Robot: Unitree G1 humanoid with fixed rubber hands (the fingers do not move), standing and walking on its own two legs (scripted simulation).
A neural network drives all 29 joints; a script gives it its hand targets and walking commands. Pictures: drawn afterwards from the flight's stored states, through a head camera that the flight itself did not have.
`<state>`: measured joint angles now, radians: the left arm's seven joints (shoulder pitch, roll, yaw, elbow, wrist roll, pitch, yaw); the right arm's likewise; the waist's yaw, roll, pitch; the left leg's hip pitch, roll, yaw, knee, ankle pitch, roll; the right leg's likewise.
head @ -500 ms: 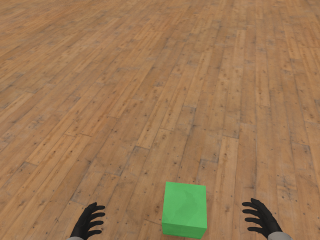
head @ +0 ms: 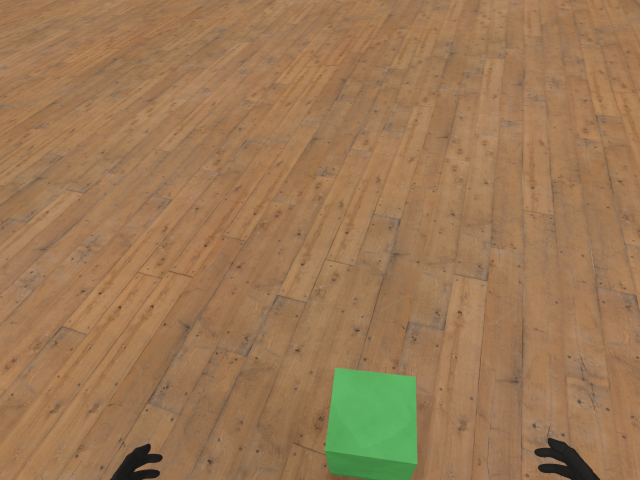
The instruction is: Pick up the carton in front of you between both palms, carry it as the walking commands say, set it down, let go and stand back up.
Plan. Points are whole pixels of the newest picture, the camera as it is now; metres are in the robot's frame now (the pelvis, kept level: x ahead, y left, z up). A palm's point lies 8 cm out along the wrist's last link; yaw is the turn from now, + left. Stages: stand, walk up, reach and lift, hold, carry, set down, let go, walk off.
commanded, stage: stand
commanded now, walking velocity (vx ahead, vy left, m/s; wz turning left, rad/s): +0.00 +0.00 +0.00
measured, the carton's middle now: (371, 427) +0.38 -0.06 -0.64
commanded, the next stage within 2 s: none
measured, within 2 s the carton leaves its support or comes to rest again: neither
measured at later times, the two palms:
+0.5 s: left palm out of the picture +0.10 +0.29 -0.08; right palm out of the picture +0.10 -0.30 -0.10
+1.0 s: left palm out of the picture +0.08 +0.31 -0.09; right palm out of the picture +0.07 -0.30 -0.10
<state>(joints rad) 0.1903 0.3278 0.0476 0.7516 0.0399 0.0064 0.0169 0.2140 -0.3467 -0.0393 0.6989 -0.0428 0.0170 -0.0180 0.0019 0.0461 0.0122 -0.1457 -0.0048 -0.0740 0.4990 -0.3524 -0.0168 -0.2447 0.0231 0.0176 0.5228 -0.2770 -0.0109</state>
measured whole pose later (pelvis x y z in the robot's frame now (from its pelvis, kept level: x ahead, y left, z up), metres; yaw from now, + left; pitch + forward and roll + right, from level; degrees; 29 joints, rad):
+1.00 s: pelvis -0.02 +0.00 +0.01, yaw +0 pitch -2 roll +0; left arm 0.12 0.36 0.03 1.02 0.02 0.00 0.01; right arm 0.19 -0.39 0.00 0.94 -0.03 -0.01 -0.02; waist 0.01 0.02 0.03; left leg -0.07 0.01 -0.06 0.37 -0.27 -0.02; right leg -0.17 0.02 0.02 0.40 -0.19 -0.01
